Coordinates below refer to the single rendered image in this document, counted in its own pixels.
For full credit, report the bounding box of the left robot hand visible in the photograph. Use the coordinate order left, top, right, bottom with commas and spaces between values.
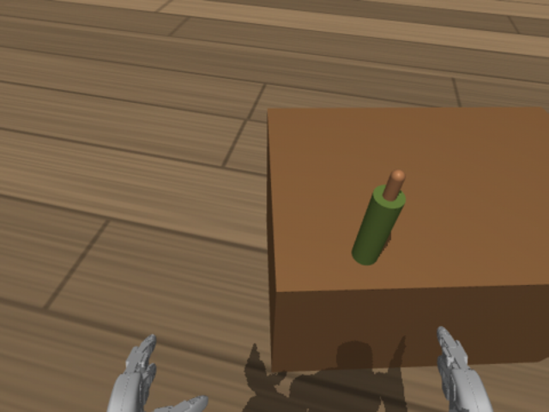
106, 334, 208, 412

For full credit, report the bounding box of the right robot hand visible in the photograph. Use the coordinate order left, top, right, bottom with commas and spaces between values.
437, 326, 493, 412

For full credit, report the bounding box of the bottle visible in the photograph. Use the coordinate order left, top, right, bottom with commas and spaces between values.
352, 169, 406, 265

